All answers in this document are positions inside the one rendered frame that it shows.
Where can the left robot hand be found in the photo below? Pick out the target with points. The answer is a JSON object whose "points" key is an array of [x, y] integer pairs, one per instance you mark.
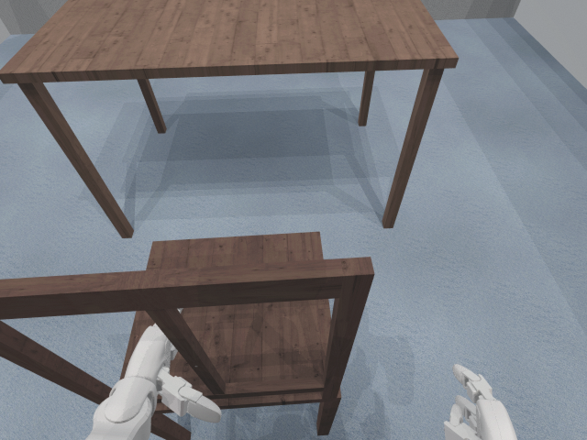
{"points": [[154, 351]]}

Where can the chair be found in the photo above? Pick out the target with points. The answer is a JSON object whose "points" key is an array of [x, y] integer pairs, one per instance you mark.
{"points": [[255, 321]]}

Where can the right robot hand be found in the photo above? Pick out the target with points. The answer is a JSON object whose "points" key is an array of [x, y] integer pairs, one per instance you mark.
{"points": [[489, 420]]}

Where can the robot left forearm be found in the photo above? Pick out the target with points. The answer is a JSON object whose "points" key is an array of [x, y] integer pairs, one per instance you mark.
{"points": [[126, 413]]}

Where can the table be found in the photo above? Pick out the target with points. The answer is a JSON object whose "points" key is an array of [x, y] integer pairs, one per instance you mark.
{"points": [[103, 40]]}

